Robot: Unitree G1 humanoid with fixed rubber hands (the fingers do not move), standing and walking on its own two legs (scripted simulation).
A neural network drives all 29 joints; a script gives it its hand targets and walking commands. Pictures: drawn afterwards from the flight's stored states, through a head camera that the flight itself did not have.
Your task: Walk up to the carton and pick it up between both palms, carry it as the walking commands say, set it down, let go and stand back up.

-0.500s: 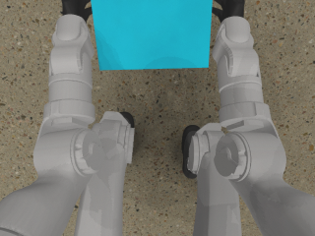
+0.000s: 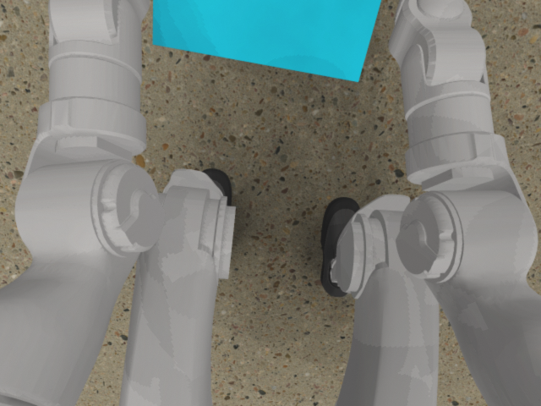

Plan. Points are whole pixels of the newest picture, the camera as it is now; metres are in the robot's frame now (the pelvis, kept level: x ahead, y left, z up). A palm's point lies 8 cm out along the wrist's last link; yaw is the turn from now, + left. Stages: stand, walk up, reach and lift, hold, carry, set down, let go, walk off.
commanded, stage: set down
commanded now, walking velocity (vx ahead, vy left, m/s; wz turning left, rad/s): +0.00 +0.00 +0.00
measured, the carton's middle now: out of the picture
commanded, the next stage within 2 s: none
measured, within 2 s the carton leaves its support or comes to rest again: rests again in 1.74 s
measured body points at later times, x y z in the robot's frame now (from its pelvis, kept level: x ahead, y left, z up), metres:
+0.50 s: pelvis +0.00 +0.00 -0.01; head +0.38 +0.02 +0.23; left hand +0.56 +0.21 -0.17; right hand +0.56 -0.08 -0.20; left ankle +0.13 +0.14 -0.37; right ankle +0.10 -0.12 -0.37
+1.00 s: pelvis +0.01 +0.01 -0.02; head +0.39 +0.03 +0.21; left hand +0.56 +0.23 -0.19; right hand +0.57 -0.07 -0.21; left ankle +0.13 +0.14 -0.37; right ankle +0.11 -0.12 -0.37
